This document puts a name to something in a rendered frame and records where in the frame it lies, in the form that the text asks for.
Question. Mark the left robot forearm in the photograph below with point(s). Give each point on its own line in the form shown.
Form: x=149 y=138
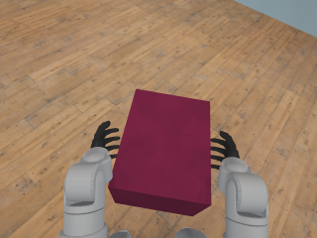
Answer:
x=84 y=195

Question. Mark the right robot hand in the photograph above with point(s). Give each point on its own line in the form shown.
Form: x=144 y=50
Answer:
x=229 y=151

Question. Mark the right robot thigh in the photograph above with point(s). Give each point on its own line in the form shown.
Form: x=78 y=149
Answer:
x=189 y=233

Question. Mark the left robot hand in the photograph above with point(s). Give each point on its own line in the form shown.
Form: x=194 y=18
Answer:
x=100 y=140

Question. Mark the right robot forearm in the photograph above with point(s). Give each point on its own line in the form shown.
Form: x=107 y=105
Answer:
x=246 y=200

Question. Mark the carton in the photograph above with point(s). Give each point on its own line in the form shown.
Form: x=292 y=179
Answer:
x=164 y=158

